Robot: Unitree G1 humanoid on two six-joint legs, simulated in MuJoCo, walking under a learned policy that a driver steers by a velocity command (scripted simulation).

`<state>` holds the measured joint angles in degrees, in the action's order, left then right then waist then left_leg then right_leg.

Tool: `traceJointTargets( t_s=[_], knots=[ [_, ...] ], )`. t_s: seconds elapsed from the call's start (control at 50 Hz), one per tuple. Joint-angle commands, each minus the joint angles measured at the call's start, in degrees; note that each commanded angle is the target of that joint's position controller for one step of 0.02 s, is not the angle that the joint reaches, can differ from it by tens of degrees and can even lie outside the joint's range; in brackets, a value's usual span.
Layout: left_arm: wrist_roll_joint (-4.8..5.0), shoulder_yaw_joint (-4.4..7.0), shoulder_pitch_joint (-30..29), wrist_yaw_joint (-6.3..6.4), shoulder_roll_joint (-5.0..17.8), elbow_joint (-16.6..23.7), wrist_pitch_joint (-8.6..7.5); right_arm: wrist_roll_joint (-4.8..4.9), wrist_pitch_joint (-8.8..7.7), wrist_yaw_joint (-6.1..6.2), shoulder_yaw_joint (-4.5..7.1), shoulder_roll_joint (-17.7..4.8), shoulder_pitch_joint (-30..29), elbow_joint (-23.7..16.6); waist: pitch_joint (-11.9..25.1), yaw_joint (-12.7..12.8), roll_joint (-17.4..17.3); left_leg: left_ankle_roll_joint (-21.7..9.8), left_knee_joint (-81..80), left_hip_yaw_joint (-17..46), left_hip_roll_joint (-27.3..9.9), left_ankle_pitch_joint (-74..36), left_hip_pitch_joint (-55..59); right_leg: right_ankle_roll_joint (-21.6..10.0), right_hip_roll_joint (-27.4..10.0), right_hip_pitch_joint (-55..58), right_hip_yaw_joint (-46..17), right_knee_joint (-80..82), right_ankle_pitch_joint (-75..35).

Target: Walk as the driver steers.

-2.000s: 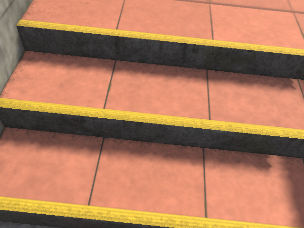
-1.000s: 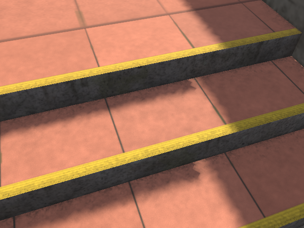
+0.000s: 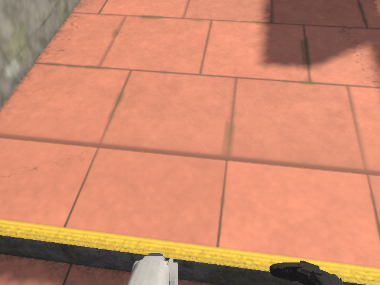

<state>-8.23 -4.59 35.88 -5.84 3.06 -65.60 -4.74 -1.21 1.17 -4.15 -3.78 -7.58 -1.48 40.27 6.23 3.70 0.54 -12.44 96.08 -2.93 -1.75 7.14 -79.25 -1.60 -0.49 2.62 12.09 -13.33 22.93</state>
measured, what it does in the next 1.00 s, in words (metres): climbs, turning right: left foot 0.14 m higher, then right foot 0.14 m higher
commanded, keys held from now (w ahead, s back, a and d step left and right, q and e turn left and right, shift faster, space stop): w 0.02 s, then w+e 0.76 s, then w+q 0.22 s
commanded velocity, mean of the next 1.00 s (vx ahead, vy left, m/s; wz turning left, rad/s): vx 0.50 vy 0.00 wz -0.32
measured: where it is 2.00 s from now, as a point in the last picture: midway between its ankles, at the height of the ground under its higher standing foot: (269, 135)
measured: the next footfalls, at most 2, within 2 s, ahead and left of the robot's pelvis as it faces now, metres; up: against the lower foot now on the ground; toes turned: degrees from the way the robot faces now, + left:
left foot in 0.08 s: +0.26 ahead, +0.10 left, +0.14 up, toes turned +1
right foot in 0.60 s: +0.57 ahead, -0.22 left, +0.29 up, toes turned -19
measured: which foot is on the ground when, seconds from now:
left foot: up 0.00-0.06, down 0.08-0.62, up 0.64-1.00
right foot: down 0.00-0.10, up 0.12-0.58, down 0.60-1.00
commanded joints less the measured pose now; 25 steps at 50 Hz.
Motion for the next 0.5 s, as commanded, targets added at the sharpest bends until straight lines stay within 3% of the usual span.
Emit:
traceJointTargets(
  t_s=[0.02,0.04,0.06,0.08,0.1,0.12,0.14,0.16,0.18,0.2,0.22,0.24,0.26,0.28,0.3,0.34,0.36,0.4,0.44,0.46,0.48,0.5],
  knots=[
    [3.35,2.08,-3.6,-0.78,14.4,4.1,-3.49,0.27,0.96,-1.47,1.08,-3.5,-13.7,-9.0,-3.4,-7.1,6.4,3.7,-13.1,-10.2,4.8,2.7,35.2,-11.1,-14.1,-22.7,-3.5,6.9,-82.3],
    [4.72,2.97,-1.9,-0.55,19.0,4.4,-4.69,0.15,0.42,-1.33,2.36,-6.6,-10.7,-7.5,-3.5,-8.4,8.6,5.4,-22.3,-11.0,7.8,9.2,39.0,-9.4,-15.0,-15.5,-4.7,2.1,-96.2],
    [5.36,4.14,-1.4,-0.74,22.6,3.6,-4.52,0.42,-0.15,-1.03,3.01,-8.3,-5.8,-5.8,-3.6,-10.0,11.1,5.5,-32.1,-10.3,9.9,10.7,43.3,-8.5,-16.5,-9.5,-5.7,-3.3,-104.2],
    [4.96,5.55,-4.6,-1.36,25.5,3.2,-4.05,0.82,-0.36,-0.23,3.78,-9.5,4.2,-3.5,-0.5,-13.5,13.1,4.2,-39.0,-7.3,9.9,6.5,54.0,-7.3,-16.7,-9.4,-5.4,-12.0,-108.6],
    [2.22,5.17,-0.9,-2.01,19.8,2.9,-4.02,0.54,-0.41,0.71,4.58,-12.4,18.7,1.1,14.5,-14.9,4.3,-3.5,-35.5,7.1,3.0,-15.0,82.8,-4.3,-13.5,-26.1,-9.0,-32.9,-95.1],
    [1.13,3.90,2.8,-4.15,14.3,3.1,-3.48,-1.67,-0.08,0.77,4.90,-14.4,33.2,6.8,25.7,-16.1,-8.0,-14.9,-54.7,37.8,-10.4,-11.0,99.5,-3.2,-2.4,-41.4,-15.5,-50.7,-35.3],
    [6.54,6.13,-5.6,-4.70,14.6,3.3,-1.78,-4.07,-0.17,0.72,6.75,-16.3,42.0,9.9,18.3,-20.0,-7.2,-15.1,-69.3,54.9,-15.1,0.8,85.9,-3.3,5.4,-46.1,-25.2,-83.2,-19.0],
    [7.57,6.32,-8.7,-3.55,11.2,4.5,-2.24,-3.38,-2.79,1.45,6.67,-15.9,37.8,12.9,5.2,-15.4,-4.1,-10.2,-69.9,49.0,-14.7,9.7,73.6,-4.8,3.9,-55.7,-29.6,-95.7,-23.3],
    [5.61,5.77,-12.6,-1.58,8.8,6.1,-2.68,-1.77,-4.39,1.66,5.90,-11.4,28.7,13.2,2.8,-11.4,-3.3,-9.9,-68.8,40.5,-14.3,9.9,66.1,-6.2,2.3,-58.6,-27.5,-98.9,-21.5],
    [4.13,5.36,-15.8,0.17,8.3,8.0,-2.42,-0.94,-4.78,1.46,4.24,-5.1,20.8,13.8,3.6,-7.7,1.6,-8.9,-68.5,33.2,-14.0,7.5,63.4,-8.0,1.3,-59.6,-26.2,-99.6,-19.6],
    [4.12,4.18,-18.4,0.90,6.3,10.0,-1.64,-0.98,-4.60,1.28,2.40,0.9,15.2,14.9,3.3,-4.0,2.8,-6.8,-70.6,28.5,-13.6,5.7,59.0,-10.4,-0.7,-59.7,-25.3,-101.5,-19.8],
    [4.17,3.56,-18.9,1.11,4.1,10.9,-0.60,-1.14,-4.65,1.51,1.11,4.6,10.9,15.6,1.3,-0.9,3.7,-4.0,-72.7,22.3,-12.2,6.4,54.6,-12.1,-2.3,-60.5,-24.5,-99.1,-17.6],
    [4.17,3.33,-18.8,0.93,3.9,11.2,0.35,-1.66,-5.17,1.72,0.72,5.3,11.0,16.6,-0.4,1.1,3.5,-2.2,-74.5,16.5,-11.2,3.2,52.8,-12.9,-3.2,-62.0,-22.9,-97.4,-18.2],
    [5.39,3.17,-19.0,0.05,3.8,10.9,1.22,-1.95,-5.05,1.41,2.02,2.2,12.1,16.8,-1.7,0.7,0.3,-2.7,-77.3,11.5,-11.1,3.6,52.3,-12.5,-3.5,-64.0,-20.2,-100.5,-12.0],
    [5.78,2.86,-20.7,-0.35,4.1,11.4,1.29,-2.67,-5.25,1.79,2.06,1.7,12.7,17.7,-2.6,0.9,0.3,-1.7,-78.4,8.2,-10.1,5.9,51.8,-12.8,-3.7,-66.3,-19.5,-101.2,-10.3],
    [5.86,2.85,-28.0,0.36,6.0,15.6,0.92,-4.60,-6.57,2.33,1.26,1.0,13.0,17.8,-3.5,1.3,-0.5,0.8,-81.6,2.2,-8.9,5.9,50.5,-13.2,-5.5,-68.1,-18.6,-95.0,-12.4],
    [6.24,2.64,-31.3,0.27,6.4,16.4,0.96,-5.51,-6.67,2.71,1.56,-0.9,18.8,19.6,-3.0,-1.7,-4.7,-0.4,-82.6,1.1,-8.6,4.1,54.4,-13.2,-4.2,-71.2,-15.7,-103.0,-9.7],
    [6.31,1.87,-36.1,1.00,6.7,18.8,0.82,-6.70,-6.75,3.48,1.20,-2.1,26.5,22.8,-4.5,-4.2,-3.0,-0.3,-82.8,1.8,-10.9,0.5,66.2,-13.6,-4.0,-82.9,-16.7,-104.7,-7.5],
    [7.28,0.99,-42.1,2.17,6.2,21.9,0.63,-8.16,-6.49,3.41,1.37,-3.3,32.0,25.2,-6.6,-6.2,-1.0,0.4,-83.7,1.4,-13.1,-2.6,77.9,-14.6,-4.2,-93.1,-17.7,-99.4,-4.6],
    [7.53,1.05,-47.5,2.43,8.1,25.3,0.87,-8.42,-6.38,2.66,1.05,-3.4,34.7,26.1,-5.6,-7.1,1.3,1.6,-85.7,0.7,-13.9,-1.9,80.2,-14.5,-6.2,-92.0,-16.3,-87.6,-10.1],
    [7.31,1.15,-49.9,2.57,8.5,26.4,1.36,-7.95,-6.46,2.15,0.93,-2.9,36.0,25.6,-5.0,-7.8,-0.9,1.5,-87.5,-1.2,-13.4,-3.5,79.8,-13.9,-7.1,-89.0,-13.6,-82.2,-13.6],
    [6.97,0.57,-53.7,1.47,7.2,27.4,3.25,-6.39,-6.12,0.56,0.94,-3.5,29.5,22.1,-5.5,-6.3,-2.3,1.7,-94.9,-6.2,-13.2,-4.0,67.0,-12.4,-8.1,-71.9,-8.9,-70.7,-10.9]
  ],
)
